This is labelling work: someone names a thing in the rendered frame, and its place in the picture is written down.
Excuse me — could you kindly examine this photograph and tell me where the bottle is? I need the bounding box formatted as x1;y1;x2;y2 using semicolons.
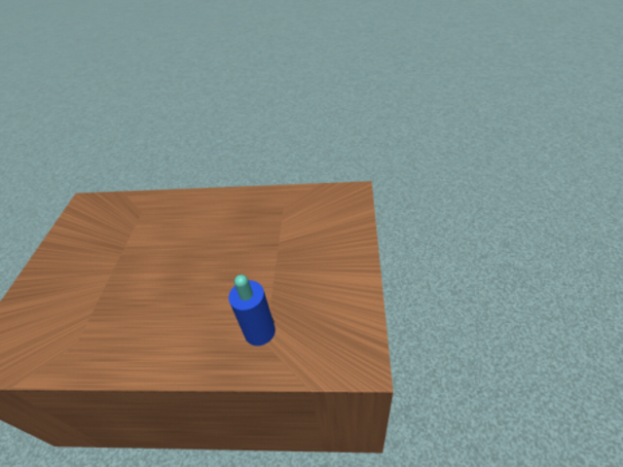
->
229;274;275;346

